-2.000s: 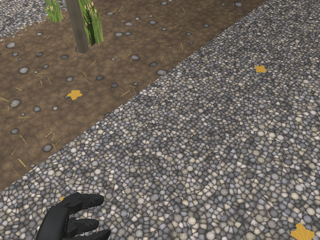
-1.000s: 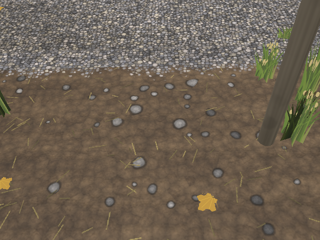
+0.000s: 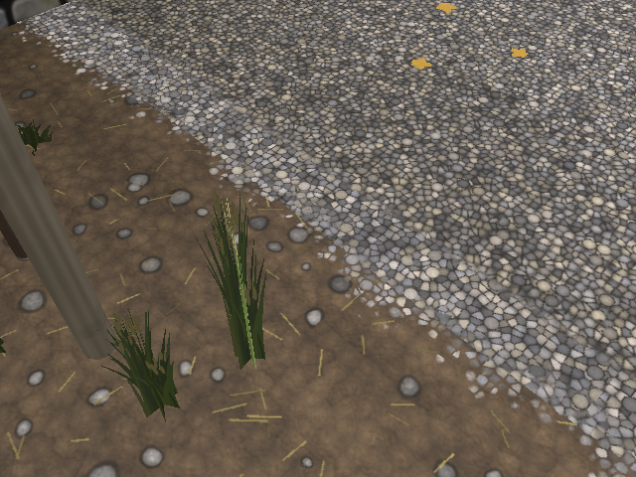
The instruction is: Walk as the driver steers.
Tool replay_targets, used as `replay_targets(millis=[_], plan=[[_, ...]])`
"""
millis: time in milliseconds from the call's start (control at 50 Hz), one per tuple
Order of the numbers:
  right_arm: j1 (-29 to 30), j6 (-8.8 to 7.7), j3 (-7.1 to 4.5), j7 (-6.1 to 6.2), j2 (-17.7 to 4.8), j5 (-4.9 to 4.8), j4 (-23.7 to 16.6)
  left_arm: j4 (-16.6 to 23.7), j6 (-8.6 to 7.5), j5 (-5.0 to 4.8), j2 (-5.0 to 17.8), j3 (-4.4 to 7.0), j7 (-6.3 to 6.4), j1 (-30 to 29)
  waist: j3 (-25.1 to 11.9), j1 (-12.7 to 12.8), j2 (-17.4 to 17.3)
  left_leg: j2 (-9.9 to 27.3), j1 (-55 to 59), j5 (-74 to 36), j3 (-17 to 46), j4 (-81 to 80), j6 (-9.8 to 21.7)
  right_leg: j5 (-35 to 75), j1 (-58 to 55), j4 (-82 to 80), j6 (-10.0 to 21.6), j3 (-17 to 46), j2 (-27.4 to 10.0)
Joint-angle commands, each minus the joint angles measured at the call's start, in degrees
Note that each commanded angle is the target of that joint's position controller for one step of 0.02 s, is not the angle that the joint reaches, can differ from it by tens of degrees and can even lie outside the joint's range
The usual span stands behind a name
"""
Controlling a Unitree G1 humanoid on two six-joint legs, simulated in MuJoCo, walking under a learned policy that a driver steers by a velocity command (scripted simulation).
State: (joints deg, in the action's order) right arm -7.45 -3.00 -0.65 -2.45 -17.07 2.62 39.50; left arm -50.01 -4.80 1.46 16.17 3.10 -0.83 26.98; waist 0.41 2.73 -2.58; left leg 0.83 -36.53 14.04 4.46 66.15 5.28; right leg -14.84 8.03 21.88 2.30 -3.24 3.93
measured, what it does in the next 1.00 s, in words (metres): walks ahead, turning right: left foot, then right foot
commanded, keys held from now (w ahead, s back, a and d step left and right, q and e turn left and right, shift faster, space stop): w+e+shift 1.00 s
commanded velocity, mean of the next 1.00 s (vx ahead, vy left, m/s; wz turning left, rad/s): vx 1.00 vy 0.00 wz -0.73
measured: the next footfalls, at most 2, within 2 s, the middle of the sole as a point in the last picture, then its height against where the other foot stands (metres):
left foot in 0.22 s outside the picture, level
right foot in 0.66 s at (416, 363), level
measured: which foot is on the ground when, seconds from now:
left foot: up 0.00-0.20, down 0.22-0.66, up 0.68-1.00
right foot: down 0.00-0.20, up 0.22-0.64, down 0.66-1.00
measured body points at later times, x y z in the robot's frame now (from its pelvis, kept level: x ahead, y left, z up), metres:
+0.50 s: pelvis +0.46 +0.00 +0.00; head +0.48 +0.00 +0.45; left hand +0.72 +0.20 -0.09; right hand +0.34 -0.27 -0.12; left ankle +0.37 +0.12 -0.74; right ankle +0.54 -0.15 -0.65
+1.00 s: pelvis +0.89 -0.19 -0.01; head +0.92 -0.22 +0.44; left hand +1.07 +0.05 -0.12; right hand +0.95 -0.53 -0.05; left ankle +1.17 -0.19 -0.69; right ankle +0.74 -0.14 -0.74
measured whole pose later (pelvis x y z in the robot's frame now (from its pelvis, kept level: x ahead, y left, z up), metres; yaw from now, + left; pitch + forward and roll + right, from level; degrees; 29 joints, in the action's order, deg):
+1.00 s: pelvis +0.89 -0.19 -0.01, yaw -45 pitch +2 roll +0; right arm 1.2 -3.2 1.5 -1.0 -14.9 1.9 32.4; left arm -46.7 -3.1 -0.1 19.1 4.7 -1.0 26.4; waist 2.0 7.1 0.5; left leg 6.2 -39.6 0.5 5.2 36.8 -3.1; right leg -20.7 -2.1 18.5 8.7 13.7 10.3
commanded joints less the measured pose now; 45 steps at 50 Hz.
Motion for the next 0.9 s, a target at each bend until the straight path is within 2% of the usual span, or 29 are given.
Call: replay_targets(millis=[20,40,80,140,180,200,220,240,260,280,320,340,360,380,440,480,520,560,600,620,640,660,680,700,720,760,800,820,900], plan=[[7.4,-0.71,0.76,-0.88,-2.6,0.39,-7.2,3.5,-2.20,-0.99,5.8,0.73,-0.31,-3.3,7.0,-3.0,5.5,5.0,-5.2,-9.5,-1.9,-13.2,-1.8,2.3,5.2,-19.8,9.1,14.6,-13.5],[10.7,-1.02,1.12,-1.24,-2.0,0.28,-7.6,2.8,-2.23,-1.53,4.1,0.31,-0.67,-1.4,7.8,-1.6,2.8,3.8,-1.7,-13.6,-5.0,-18.9,-2.3,10.6,6.4,-19.9,8.2,10.7,-10.4],[12.8,-1.44,1.86,-1.96,-0.6,-0.63,-8.4,3.0,-2.61,-2.16,7.8,1.23,-0.33,-1.1,6.9,-1.6,4.5,2.7,9.3,-20.1,-6.1,-27.1,-2.3,17.9,9.2,-23.2,8.2,10.6,-12.1],[13.2,-1.52,0.94,-0.78,-3.1,-0.50,-7.9,1.9,-2.09,-2.06,10.5,1.60,-0.08,1.2,4.2,-1.5,4.1,-0.4,12.5,-17.4,-7.5,-33.0,-1.7,37.8,-2.5,-16.8,7.7,9.9,-13.1],[3.2,-1.93,-0.57,0.76,-6.1,-0.06,-5.0,1.0,-1.37,-1.20,13.1,2.12,0.50,1.9,-3.8,-6.5,7.3,-3.5,24.0,-7.9,-6.7,-34.5,-0.6,53.9,-7.4,-0.3,6.0,9.9,-13.4],[-7.5,-2.10,-1.59,1.69,-7.8,0.15,-1.8,1.3,-0.92,-1.04,13.5,2.22,0.63,0.4,-9.4,-11.9,6.7,-2.5,36.7,-6.4,-6.1,-35.6,-0.3,49.3,-2.5,13.8,5.1,9.1,-11.5],[-17.5,-2.29,-3.14,3.03,-11.9,1.37,-0.1,2.9,-0.96,-0.83,9.5,1.35,0.49,-0.2,-16.1,-15.1,2.6,8.5,50.6,7.3,4.0,-34.8,0.4,32.4,9.0,31.9,5.0,8.0,-8.3],[-18.4,-2.26,-4.31,3.24,-15.6,3.46,-0.1,5.3,-0.98,-3.11,-0.4,-0.70,0.29,6.9,-25.2,-9.1,-12.7,26.0,64.4,27.6,32.7,-41.5,5.0,-11.8,28.0,52.6,4.0,6.5,-2.2],[-15.9,-1.72,-4.17,3.01,-13.0,1.73,-1.0,6.2,-0.40,-2.98,5.1,0.22,0.51,2.1,-24.1,-10.1,-9.9,25.3,59.1,32.3,42.4,-50.0,5.2,-8.7,32.9,58.7,5.1,8.4,-3.2],[-11.1,-1.93,-3.23,2.92,-8.4,0.99,-0.4,6.9,0.08,-2.33,6.5,0.77,0.44,-4.2,-12.5,-8.7,-4.7,22.0,50.5,26.1,30.8,-50.2,4.0,-2.4,36.2,57.3,5.1,7.9,-6.1],[-9.3,-2.49,-2.61,2.78,-4.7,0.68,1.3,6.8,1.14,-1.24,4.6,0.49,-0.69,-7.7,-4.1,-6.4,0.0,17.6,38.9,6.6,15.7,-51.9,2.2,0.5,33.7,53.3,4.1,7.4,-9.1],[-9.6,-2.91,-2.49,2.93,-4.2,-0.02,2.4,7.1,2.20,-0.50,3.4,0.34,-1.30,-6.5,-3.2,-4.2,-2.9,17.0,34.8,4.0,11.9,-53.2,2.2,0.2,31.9,52.6,3.3,7.2,-9.9],[-9.9,-3.40,-2.13,2.75,-2.3,-0.72,3.6,7.1,3.30,-0.24,2.4,0.27,-1.75,-7.6,-1.0,-3.4,-1.8,15.0,32.2,1.6,7.2,-55.1,0.9,0.6,31.5,52.1,3.0,7.3,-11.0],[-10.3,-4.01,-2.16,2.55,-2.5,-1.40,4.4,8.6,4.11,-0.21,1.5,0.12,-2.13,-9.0,0.0,-2.4,-3.3,15.9,31.7,-1.9,4.4,-55.8,0.8,1.1,33.0,51.3,2.6,6.9,-11.6],[-10.2,-4.76,-1.95,2.32,-1.1,-1.71,6.1,11.2,5.25,0.12,1.3,-0.30,-3.05,-16.0,3.7,-1.7,-1.1,12.2,30.1,-10.9,-7.8,-59.1,-1.1,8.0,36.8,47.7,1.9,4.1,-11.6],[-10.4,-5.28,-2.12,2.23,-2.5,-1.43,6.8,14.1,4.92,-0.10,0.8,-1.13,-3.69,-20.6,5.8,-1.0,-2.5,11.4,28.8,-21.3,-13.6,-59.3,-1.8,14.6,35.2,39.5,2.7,2.1,-11.5],[-11.6,-5.23,-2.34,2.63,-3.5,-1.42,7.5,14.8,4.72,-0.20,2.3,-1.26,-4.34,-25.0,7.3,-1.8,1.4,9.1,30.2,-26.9,-18.7,-61.1,-3.2,18.4,31.6,30.1,4.2,-2.9,-8.9],[-13.8,-5.03,-2.68,3.26,-6.2,-1.48,8.0,15.5,4.46,-0.26,2.6,-1.51,-4.85,-27.2,7.2,-1.6,1.5,9.8,33.8,-47.3,-21.6,-58.3,-4.6,19.8,25.7,22.7,6.5,-7.3,-5.4],[-15.5,-3.66,-3.53,4.27,-9.9,-1.34,7.7,14.1,4.32,-0.45,4.5,-1.07,-4.34,-22.9,2.9,1.3,-1.6,11.3,40.1,-70.6,-21.8,-48.5,-5.4,15.1,19.3,21.1,8.1,-10.0,-0.8],[-13.4,-2.94,-3.82,5.04,-11.1,-1.39,6.4,10.7,4.66,-1.83,7.1,0.26,-4.00,-12.7,-6.7,6.4,-2.6,11.1,39.8,-83.3,-21.6,-36.3,-5.0,13.7,5.3,23.7,8.9,-9.2,3.0],[-11.1,-2.21,-4.58,4.86,-14.0,-1.37,4.8,8.8,4.26,-0.89,8.2,1.03,-3.29,-4.2,-6.9,10.3,-4.3,13.9,35.0,-83.8,-19.9,-23.1,-4.6,7.0,-1.0,22.6,11.0,-7.1,3.2],[-9.2,-1.15,-4.78,4.37,-13.8,-0.52,4.4,6.1,3.93,-0.78,10.8,2.65,-1.90,4.9,-8.4,14.5,-2.8,13.5,27.3,-67.6,-18.6,-5.5,-4.2,3.2,-12.3,16.3,13.5,-1.2,2.2],[-9.0,-0.98,-3.01,2.90,-5.2,-0.04,4.8,4.7,4.00,-1.27,13.5,3.78,-0.16,2.6,-2.6,9.8,8.7,2.4,12.1,-3.2,-17.7,17.2,-4.6,4.0,-15.7,15.3,15.0,8.6,-4.4],[-11.1,-1.87,-2.13,2.75,-3.1,-0.56,-3.4,6.4,5.40,0.13,21.0,5.36,0.05,-1.8,-10.1,2.1,17.9,-4.1,-9.8,15.5,-8.7,31.8,-7.2,7.2,-30.3,7.5,25.9,37.8,-14.0],[-6.4,-3.62,-1.55,2.81,-5.2,-0.12,-5.4,8.7,5.51,-0.05,20.7,5.93,0.32,-1.7,-12.8,4.6,8.3,-1.4,-15.5,12.1,-0.1,30.4,-6.5,-5.8,-30.4,-3.8,26.5,49.2,-17.6],[-4.7,-4.57,-1.43,2.87,-6.2,0.06,-4.3,7.4,4.67,-0.65,14.5,4.46,0.62,-5.4,0.2,-1.1,-3.0,3.2,-11.2,6.2,0.3,17.8,-6.1,-3.7,-12.2,-9.1,20.4,41.7,-14.8],[-5.5,-2.19,-1.04,2.97,-5.5,1.56,-3.9,7.7,2.68,-1.16,10.9,3.13,0.98,-7.7,3.4,-4.9,-3.7,5.7,-3.1,7.8,0.5,10.3,-8.0,7.8,1.4,-8.4,19.2,33.0,-10.0],[-5.6,-0.88,-0.77,2.82,-4.5,1.71,-4.3,7.9,1.99,-1.28,10.5,2.82,0.92,-8.0,2.8,-5.9,-2.6,6.4,-0.5,9.3,0.0,5.9,-9.1,6.4,6.0,-9.6,19.2,30.6,-8.5],[7.7,-0.24,0.86,1.47,-1.2,0.09,-9.8,8.2,0.61,-1.23,10.9,3.18,0.44,-7.3,5.7,-2.3,1.0,5.6,7.7,-7.9,-3.9,-17.8,-10.1,12.6,16.5,-12.0,15.7,23.8,-2.2]])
